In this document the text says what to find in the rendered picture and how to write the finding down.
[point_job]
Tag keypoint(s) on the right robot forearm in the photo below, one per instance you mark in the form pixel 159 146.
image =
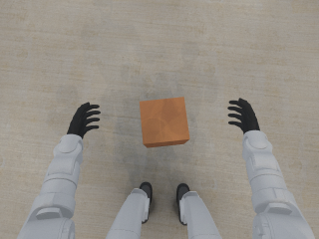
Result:
pixel 269 190

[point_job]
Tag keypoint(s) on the robot right hand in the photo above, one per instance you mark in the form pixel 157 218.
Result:
pixel 248 119

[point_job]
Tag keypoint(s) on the robot left hand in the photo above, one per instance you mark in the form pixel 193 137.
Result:
pixel 79 121

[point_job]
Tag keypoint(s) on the left robot thigh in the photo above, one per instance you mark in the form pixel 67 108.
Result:
pixel 128 222

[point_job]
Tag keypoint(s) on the left robot upper arm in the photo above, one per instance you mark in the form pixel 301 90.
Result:
pixel 54 228

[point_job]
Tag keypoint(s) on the carton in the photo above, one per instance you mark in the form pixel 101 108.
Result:
pixel 164 122

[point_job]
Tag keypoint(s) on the left robot forearm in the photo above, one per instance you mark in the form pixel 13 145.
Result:
pixel 57 195

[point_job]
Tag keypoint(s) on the robot left shin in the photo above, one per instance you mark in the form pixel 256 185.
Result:
pixel 139 191

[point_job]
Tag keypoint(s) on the right robot upper arm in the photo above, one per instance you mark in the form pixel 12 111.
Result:
pixel 268 225

